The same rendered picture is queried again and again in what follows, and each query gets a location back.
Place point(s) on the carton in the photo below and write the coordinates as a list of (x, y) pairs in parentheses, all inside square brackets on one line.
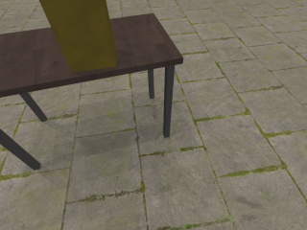
[(83, 31)]

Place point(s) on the table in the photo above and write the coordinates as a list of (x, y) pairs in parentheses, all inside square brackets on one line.
[(33, 60)]

